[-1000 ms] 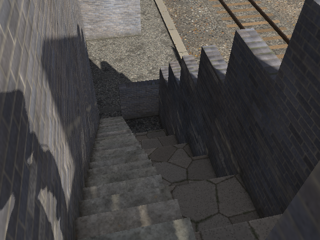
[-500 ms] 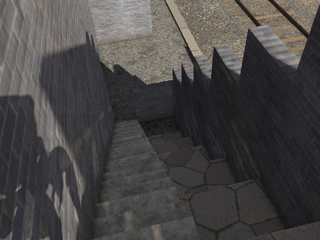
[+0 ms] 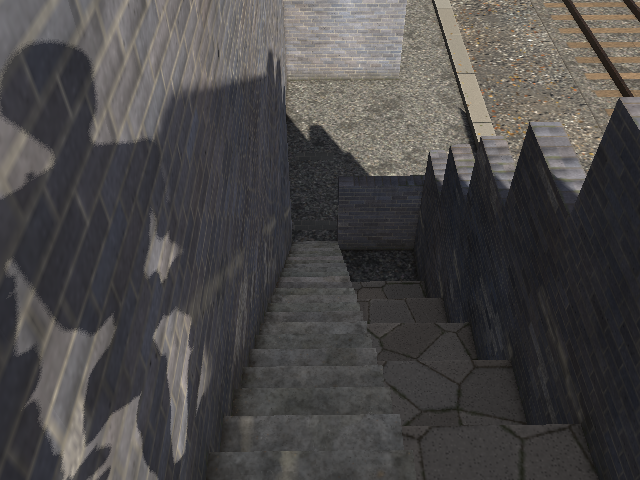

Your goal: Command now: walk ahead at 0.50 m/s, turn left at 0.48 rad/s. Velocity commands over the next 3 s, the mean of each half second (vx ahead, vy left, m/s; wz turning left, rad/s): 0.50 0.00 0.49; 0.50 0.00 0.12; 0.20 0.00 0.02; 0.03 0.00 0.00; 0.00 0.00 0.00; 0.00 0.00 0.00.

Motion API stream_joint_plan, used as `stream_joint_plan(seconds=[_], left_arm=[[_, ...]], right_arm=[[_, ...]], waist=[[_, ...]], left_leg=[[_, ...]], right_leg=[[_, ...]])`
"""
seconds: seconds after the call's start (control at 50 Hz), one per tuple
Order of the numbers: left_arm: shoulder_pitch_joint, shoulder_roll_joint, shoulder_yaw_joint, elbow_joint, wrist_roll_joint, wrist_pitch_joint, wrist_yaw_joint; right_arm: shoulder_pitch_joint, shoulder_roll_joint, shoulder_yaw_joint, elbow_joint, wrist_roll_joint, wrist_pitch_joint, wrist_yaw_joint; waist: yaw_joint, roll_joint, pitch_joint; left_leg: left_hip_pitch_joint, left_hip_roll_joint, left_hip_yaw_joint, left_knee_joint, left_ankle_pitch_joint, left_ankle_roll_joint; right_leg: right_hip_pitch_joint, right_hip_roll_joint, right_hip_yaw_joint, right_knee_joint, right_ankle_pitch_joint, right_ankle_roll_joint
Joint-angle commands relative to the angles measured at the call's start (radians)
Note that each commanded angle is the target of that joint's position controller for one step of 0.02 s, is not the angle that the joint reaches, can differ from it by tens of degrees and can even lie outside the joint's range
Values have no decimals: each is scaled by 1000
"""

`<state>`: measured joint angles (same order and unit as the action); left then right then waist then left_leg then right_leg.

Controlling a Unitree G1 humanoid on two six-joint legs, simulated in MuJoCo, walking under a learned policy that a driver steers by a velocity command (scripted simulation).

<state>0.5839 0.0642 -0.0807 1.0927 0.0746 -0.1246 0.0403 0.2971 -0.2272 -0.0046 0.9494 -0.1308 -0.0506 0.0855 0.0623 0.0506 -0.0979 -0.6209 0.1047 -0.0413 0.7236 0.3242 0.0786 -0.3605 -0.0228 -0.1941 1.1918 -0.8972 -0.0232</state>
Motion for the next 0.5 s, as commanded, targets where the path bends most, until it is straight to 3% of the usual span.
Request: stream_joint_plan(seconds=[0.02,0.04,0.06,0.08,0.1,0.12,0.14,0.16,0.18,0.2,0.22,0.24,0.26,0.28,0.3,0.32,0.34,0.36,0.38,0.4,0.42,0.44,0.46,0.48,0.5], left_arm=[[-15,142,36,-59,-26,10,13],[-96,225,54,-100,-10,30,1],[-209,278,61,-72,14,41,-41],[-199,308,74,-45,17,61,-72],[-56,192,62,-59,19,63,-114],[-82,138,41,-106,8,41,-130],[-216,170,45,-190,-44,23,-118],[-352,171,42,-293,-69,4,-91],[-392,216,49,-323,-35,-10,-55],[-323,169,32,-300,10,-10,-29],[-303,184,42,-269,30,5,-23],[-198,179,45,-207,31,27,-45],[-211,173,51,-210,28,42,-65],[-140,148,41,-184,33,45,-115],[-221,195,56,-209,57,49,-132],[-335,217,61,-253,57,46,-111],[-479,220,59,-302,54,37,-86],[-489,260,57,-246,22,35,-102],[-464,243,54,-218,19,40,-111],[-393,243,60,-218,-1,52,-112],[-227,253,76,-190,29,55,-104],[-43,304,104,-137,72,55,-94],[-37,383,136,-164,-2,48,-86],[-22,455,152,-98,-67,36,-91],[287,523,190,5,-35,18,-101]], right_arm=[[-127,-37,-9,-102,53,-21,-22],[-15,-60,-15,-47,79,-27,-25],[238,-94,-46,33,88,-27,-21],[406,-188,-100,87,84,-33,-27],[429,-309,-136,73,34,-26,-32],[550,-316,-140,111,28,-32,-26],[590,-219,-112,122,22,-49,-20],[502,-130,-80,104,50,-74,-28],[397,-32,-39,88,44,-79,-32],[267,86,15,76,26,-99,-38],[162,68,15,36,17,-101,-39],[70,44,15,-17,39,-110,-49],[64,-34,3,-40,59,-119,-48],[66,-106,-12,-39,46,-133,-39],[155,-69,-7,-33,54,-144,-68],[368,33,24,30,65,-136,-82],[564,103,45,89,79,-139,-88],[497,91,36,27,108,-116,-110],[365,-13,28,-32,90,-90,-81],[277,-64,17,-61,68,-67,-60],[226,-85,17,-98,52,-59,-39],[120,-75,21,-138,35,-62,-14],[-2,-84,11,-218,61,-60,-19],[80,-120,-4,-164,54,-34,9],[177,-146,-9,-85,25,-29,61]], waist=[[26,-58,217],[-28,-97,201],[-168,-82,116],[-226,79,45],[-120,235,-75],[-154,179,-162],[-195,118,-117],[-186,102,-21],[-151,-6,42],[-73,-159,101],[-35,-130,157],[-7,-136,153],[13,-78,158],[41,-21,109],[-45,-65,96],[-131,-20,108],[-219,-8,99],[-243,-84,111],[-186,-25,130],[-132,6,161],[-48,50,167],[68,45,191],[132,-110,223],[72,-163,196],[126,-204,36]], left_leg=[[36,9,39,-344,-300,20],[247,-23,98,-421,-126,7],[557,-44,112,-473,-67,6],[738,-39,108,-564,-15,62],[1038,37,-30,-147,504,170],[1188,86,-106,-71,495,231],[1139,156,-192,-99,407,260],[964,236,-344,-157,-79,259],[747,231,-421,-141,-326,264],[477,178,-306,-123,-339,192],[188,122,-269,-146,-280,220],[-91,24,-127,-132,-364,216],[-360,-63,-101,-112,-507,219],[-455,-100,-81,-21,-521,206],[-193,-98,-139,93,-593,172],[52,-36,-311,185,-627,202],[395,1,-444,291,-634,215],[360,-42,-387,300,-755,165],[55,-57,-385,256,-872,172],[-146,-49,-392,189,-990,188],[-378,-65,-389,230,-981,186],[-489,-57,-393,317,-774,167],[-316,-91,-332,536,-793,111],[-84,-137,-360,756,-688,81],[-209,-245,-262,1200,-651,13]], right_leg=[[10,-281,272,-195,623,-87],[3,-252,241,-94,641,-120],[-108,-250,228,92,727,-117],[-121,-106,107,525,453,-71],[-512,-6,94,905,117,0],[-692,-18,120,962,167,8],[-854,-40,125,1014,173,23],[-990,-91,237,835,252,24],[-1007,-139,298,736,275,1],[-882,-218,380,335,606,-19],[-693,-220,331,245,682,-14],[-427,-182,280,0,970,-6],[-128,-112,181,24,1027,21],[15,-68,123,186,1123,12],[-250,-111,239,-6,1285,16],[-496,-121,277,-84,1198,30],[-780,-115,321,-215,1081,51],[-635,-126,330,-645,1368,37],[-326,-107,286,-635,1405,19],[-120,-82,233,-558,1341,10],[148,-30,155,-345,1251,3],[308,-13,180,-127,1175,-1],[309,-53,256,-673,887,-20],[307,-97,331,-1051,952,-60],[653,-134,236,-678,1362,-144]])
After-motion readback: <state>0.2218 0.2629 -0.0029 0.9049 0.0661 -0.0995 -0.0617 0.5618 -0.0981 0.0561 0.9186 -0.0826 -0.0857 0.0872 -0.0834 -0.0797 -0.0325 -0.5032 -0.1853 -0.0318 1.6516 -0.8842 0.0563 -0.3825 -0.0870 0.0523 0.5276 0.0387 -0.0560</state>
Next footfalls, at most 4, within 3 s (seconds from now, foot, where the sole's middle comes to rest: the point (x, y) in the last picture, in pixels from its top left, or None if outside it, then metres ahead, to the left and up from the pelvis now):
0.08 left None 0.11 0.14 -0.87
0.48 right None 0.37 -0.04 -1.07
1.06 left None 0.56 0.22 -1.28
1.38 right None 0.81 0.07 -1.48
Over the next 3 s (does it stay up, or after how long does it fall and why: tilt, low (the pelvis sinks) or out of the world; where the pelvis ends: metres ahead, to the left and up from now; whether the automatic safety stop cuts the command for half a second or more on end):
stays up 0.79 0.09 -0.72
